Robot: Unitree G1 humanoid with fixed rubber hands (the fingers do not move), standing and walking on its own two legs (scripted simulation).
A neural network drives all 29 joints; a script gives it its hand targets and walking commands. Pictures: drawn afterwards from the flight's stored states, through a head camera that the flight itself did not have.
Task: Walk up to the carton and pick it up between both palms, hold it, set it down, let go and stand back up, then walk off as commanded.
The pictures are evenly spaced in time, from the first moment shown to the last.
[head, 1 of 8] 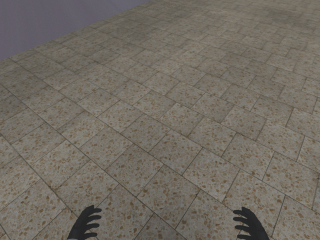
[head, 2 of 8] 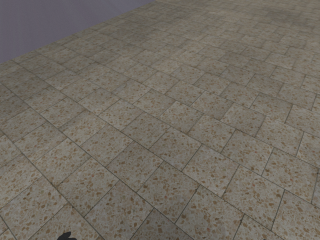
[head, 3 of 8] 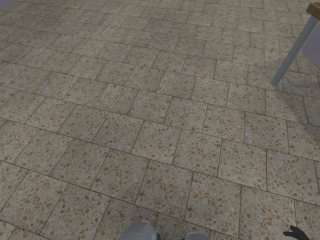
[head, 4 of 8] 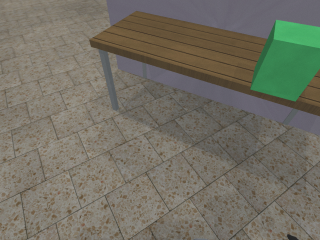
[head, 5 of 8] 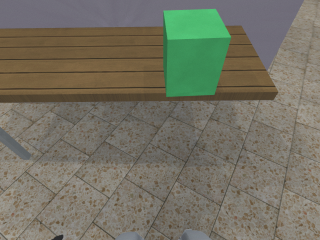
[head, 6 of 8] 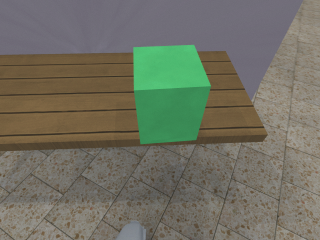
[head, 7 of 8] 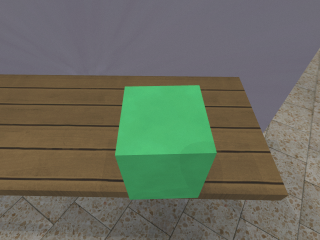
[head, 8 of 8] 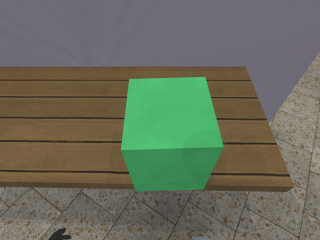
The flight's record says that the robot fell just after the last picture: no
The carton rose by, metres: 0.00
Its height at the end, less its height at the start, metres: +0.00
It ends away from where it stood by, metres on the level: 0.00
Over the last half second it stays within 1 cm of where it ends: yes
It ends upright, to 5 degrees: yes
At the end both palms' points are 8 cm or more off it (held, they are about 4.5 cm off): yes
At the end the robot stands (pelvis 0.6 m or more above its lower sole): yes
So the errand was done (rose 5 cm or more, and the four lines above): no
